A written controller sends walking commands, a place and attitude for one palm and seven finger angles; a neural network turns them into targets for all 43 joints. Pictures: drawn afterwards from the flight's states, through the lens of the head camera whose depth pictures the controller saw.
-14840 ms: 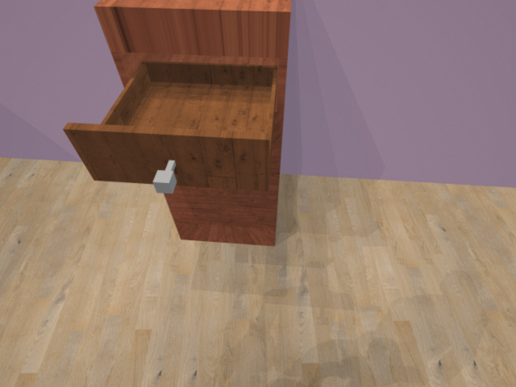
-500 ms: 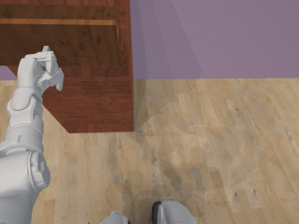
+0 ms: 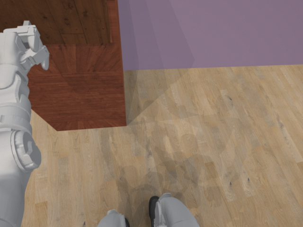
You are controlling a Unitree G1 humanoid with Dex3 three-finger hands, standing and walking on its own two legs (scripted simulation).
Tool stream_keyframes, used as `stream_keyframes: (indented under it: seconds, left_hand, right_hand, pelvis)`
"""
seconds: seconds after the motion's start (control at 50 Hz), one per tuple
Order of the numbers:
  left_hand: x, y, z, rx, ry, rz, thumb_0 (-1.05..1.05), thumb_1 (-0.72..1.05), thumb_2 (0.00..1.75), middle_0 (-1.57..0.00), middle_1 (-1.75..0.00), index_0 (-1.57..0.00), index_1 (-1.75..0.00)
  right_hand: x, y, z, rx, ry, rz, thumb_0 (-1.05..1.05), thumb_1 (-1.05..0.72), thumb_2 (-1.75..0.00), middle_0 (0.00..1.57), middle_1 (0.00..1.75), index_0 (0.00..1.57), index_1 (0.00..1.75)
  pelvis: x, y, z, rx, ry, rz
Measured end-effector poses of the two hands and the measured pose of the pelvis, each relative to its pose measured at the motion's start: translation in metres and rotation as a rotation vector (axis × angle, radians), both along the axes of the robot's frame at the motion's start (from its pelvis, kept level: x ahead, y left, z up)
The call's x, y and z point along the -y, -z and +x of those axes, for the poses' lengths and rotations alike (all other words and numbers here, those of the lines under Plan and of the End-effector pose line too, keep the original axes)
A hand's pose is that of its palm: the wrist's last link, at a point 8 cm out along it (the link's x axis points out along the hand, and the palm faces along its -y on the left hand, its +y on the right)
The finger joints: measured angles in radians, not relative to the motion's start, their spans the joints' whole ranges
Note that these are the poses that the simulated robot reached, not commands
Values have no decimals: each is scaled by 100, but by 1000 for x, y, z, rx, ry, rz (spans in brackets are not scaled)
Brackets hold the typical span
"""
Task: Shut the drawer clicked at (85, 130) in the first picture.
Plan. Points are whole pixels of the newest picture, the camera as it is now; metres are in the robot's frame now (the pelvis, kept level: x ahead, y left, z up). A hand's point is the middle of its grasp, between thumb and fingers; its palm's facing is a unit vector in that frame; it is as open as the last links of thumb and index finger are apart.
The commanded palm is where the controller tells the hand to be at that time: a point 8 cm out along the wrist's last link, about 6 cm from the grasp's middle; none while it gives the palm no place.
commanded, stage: push the drawer shut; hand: left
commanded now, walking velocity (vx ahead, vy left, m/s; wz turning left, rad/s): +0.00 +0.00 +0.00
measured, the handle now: (25, 33) +0.60 +0.23 +0.09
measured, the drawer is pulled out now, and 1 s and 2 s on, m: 0.01 0.00 0.00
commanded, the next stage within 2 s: pull the fist back off the drawer in 0.28 s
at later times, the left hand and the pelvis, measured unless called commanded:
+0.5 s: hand (44, 47) +0.55 +0.19 +0.09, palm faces +0.00 -1.00 -0.03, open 3.4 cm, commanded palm +0.56 +0.23 +0.09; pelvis -0.03 +0.00 -0.01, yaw +1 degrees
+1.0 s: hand (43, 50) +0.54 +0.19 +0.09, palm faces +0.00 -1.00 -0.03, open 3.3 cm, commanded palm +0.50 +0.23 +0.09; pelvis -0.01 +0.00 +0.00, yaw -2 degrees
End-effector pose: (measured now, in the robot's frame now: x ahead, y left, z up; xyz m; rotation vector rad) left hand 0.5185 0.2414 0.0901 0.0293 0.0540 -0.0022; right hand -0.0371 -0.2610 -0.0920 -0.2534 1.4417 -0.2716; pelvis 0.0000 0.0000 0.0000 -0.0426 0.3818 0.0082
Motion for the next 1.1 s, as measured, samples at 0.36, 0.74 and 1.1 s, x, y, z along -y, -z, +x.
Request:
stream_keyframes:
  seconds: [0.36, 0.74, 1.1]
  left_hand:
    - [0, -1, 10, -24, 0, -3, 2, 90, 90, -145, -160, -146, -160]
    - [1, 0, 10, -12, -11, 0, 2, 90, 90, -146, -160, -147, -160]
    - [-8, 0, -6, 8, -3, -6, 1, 89, 89, -141, -160, -140, -160]
  right_hand:
    - [-4, 2, -20, -36, -15, -6, 0, -91, -90, 20, 30, 21, 30]
    - [-5, 2, -65, -75, 14, -7, 0, -91, -90, 20, 30, 21, 30]
    - [-10, -7, 5, 16, 34, 27, 0, -91, -90, 20, 30, 21, 30]
  pelvis:
    - [1, 8, -14, -32, -22, -16]
    - [4, 18, -36, -58, -4, -15]
    - [-6, -5, 9, 2, 31, -3]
